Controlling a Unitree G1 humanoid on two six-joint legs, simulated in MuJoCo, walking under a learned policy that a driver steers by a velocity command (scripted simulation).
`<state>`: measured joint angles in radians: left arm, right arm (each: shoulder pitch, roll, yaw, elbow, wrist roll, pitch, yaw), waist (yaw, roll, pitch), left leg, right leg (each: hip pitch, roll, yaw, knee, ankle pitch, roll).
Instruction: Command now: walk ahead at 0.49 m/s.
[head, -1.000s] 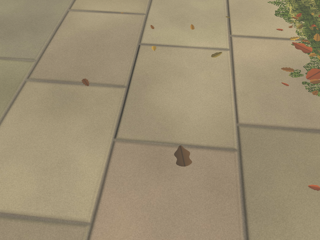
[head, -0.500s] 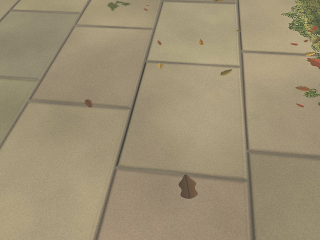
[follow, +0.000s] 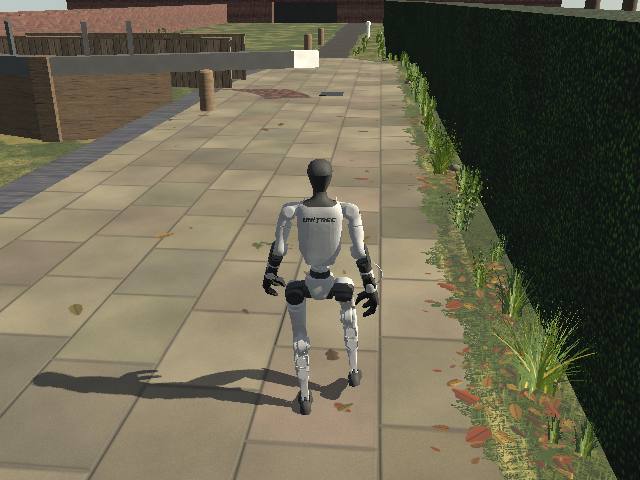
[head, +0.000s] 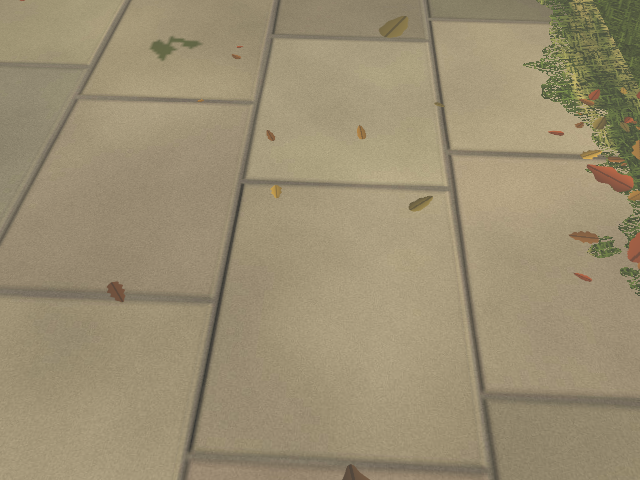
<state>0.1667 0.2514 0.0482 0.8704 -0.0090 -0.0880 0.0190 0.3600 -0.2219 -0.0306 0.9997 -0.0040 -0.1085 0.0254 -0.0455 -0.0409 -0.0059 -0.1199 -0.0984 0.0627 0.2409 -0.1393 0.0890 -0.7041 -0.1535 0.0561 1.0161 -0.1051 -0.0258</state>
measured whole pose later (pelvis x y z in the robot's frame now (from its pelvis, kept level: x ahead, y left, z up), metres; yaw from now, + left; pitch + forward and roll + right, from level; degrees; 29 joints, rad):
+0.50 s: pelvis +0.28 -0.09 +0.00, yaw +1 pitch +1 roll -1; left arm 0.31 0.22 0.05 0.93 0.00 -0.11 -0.03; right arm 0.20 -0.28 -0.05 0.91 0.01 -0.08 -0.01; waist 0.03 0.05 0.00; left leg -0.62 0.12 -0.03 1.07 -0.20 0.04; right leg -0.18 0.06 -0.07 0.30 -0.14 -0.07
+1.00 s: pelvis +0.56 -0.01 -0.01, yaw -1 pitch +1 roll +1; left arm 0.30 0.26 0.06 0.96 -0.04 -0.08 0.01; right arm 0.18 -0.23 -0.06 0.91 -0.01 -0.11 0.03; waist 0.00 -0.04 0.03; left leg -0.31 -0.03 0.10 0.44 -0.15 0.06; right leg -0.46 -0.06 0.05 1.19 -0.34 -0.05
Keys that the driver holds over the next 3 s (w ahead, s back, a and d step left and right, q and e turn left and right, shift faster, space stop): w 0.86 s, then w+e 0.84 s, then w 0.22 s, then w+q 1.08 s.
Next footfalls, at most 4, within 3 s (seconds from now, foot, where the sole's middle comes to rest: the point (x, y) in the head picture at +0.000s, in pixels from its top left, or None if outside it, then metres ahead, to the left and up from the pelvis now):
0.26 right None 0.33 -0.16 -0.78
0.84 left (285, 424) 0.65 0.07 -0.78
1.42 right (390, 317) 0.92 -0.19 -0.78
1.92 left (352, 218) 1.27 -0.12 -0.78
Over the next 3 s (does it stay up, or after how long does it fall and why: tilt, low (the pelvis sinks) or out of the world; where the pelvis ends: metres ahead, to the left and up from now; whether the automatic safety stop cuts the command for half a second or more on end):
stays up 1.58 -0.27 -0.03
